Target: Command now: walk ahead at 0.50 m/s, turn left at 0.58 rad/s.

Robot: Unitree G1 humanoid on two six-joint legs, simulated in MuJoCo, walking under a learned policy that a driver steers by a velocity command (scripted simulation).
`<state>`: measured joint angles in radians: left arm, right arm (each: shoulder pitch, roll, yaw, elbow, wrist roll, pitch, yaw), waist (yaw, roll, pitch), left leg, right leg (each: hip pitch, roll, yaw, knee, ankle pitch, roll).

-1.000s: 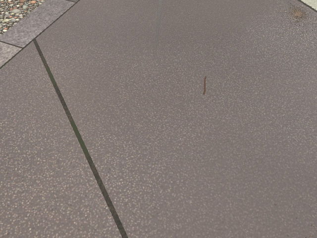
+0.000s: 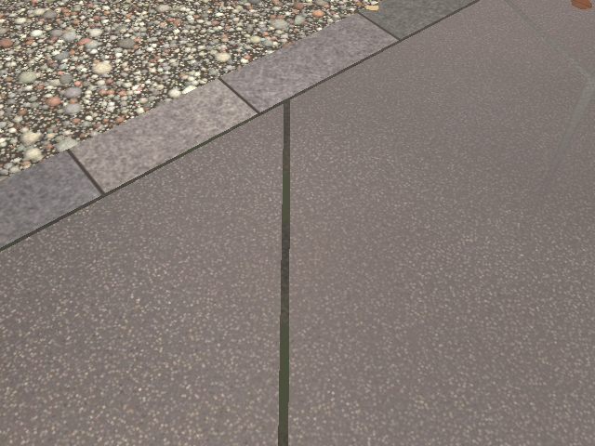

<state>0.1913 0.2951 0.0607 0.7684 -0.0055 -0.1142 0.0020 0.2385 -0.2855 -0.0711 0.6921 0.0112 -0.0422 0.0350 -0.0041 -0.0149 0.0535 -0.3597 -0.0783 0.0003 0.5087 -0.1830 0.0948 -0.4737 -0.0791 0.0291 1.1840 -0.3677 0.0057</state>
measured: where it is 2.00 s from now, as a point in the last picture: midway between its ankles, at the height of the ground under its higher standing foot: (238, 222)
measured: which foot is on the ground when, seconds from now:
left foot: down 0.00-0.34, up 0.36-0.82, down 0.84-1.00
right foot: up 0.00-0.32, down 0.34-0.86, up 0.88-1.00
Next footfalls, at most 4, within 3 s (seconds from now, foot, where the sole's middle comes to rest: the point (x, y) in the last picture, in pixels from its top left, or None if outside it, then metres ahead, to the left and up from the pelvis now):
0.34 right None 0.38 -0.12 -0.77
0.84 left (200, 395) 0.55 0.23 -0.77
1.40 right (274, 265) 0.90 0.07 -0.77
1.88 left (210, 183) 1.18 0.26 -0.77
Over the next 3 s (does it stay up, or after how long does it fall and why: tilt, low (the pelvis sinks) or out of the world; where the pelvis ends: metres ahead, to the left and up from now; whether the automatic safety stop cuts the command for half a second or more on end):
stays up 1.52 0.05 -0.01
